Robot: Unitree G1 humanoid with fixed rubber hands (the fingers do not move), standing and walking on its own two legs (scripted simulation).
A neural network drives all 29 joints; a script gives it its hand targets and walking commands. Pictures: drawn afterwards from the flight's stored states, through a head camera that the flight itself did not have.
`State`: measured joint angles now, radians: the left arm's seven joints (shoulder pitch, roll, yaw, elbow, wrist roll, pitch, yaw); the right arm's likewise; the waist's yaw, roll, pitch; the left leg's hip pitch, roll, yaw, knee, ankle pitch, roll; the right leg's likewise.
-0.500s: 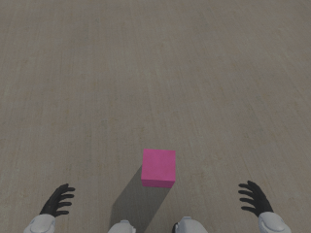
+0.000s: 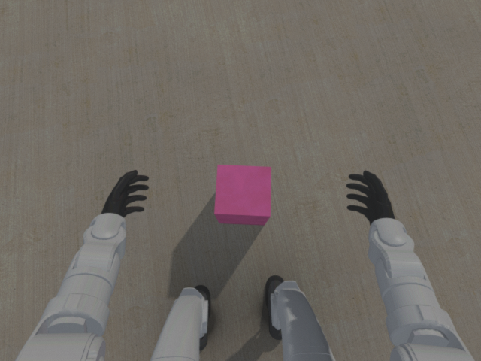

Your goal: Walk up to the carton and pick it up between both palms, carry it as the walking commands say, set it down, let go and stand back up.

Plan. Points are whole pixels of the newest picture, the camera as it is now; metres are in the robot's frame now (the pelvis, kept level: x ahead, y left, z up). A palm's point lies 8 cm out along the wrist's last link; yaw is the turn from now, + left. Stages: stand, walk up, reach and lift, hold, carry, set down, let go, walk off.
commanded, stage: reach and lift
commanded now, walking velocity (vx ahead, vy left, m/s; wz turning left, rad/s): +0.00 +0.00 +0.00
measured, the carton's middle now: (242, 197) +0.49 -0.01 -0.60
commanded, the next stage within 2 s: none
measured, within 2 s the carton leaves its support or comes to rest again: neither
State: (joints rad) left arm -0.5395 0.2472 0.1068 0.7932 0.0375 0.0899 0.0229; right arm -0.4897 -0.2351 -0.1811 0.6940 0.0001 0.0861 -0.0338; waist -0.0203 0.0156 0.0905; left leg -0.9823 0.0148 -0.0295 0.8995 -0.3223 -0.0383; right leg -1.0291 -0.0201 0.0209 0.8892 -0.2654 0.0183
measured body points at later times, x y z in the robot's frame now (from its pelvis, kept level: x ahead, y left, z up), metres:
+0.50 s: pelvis +0.00 +0.00 -0.03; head +0.31 -0.01 +0.30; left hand +0.50 +0.15 -0.17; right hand +0.47 -0.20 -0.16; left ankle +0.05 +0.15 -0.68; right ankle +0.08 -0.13 -0.68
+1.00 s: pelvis -0.02 +0.01 -0.12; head +0.32 +0.01 +0.18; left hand +0.49 +0.15 -0.28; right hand +0.47 -0.19 -0.28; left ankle +0.05 +0.15 -0.68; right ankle +0.08 -0.13 -0.68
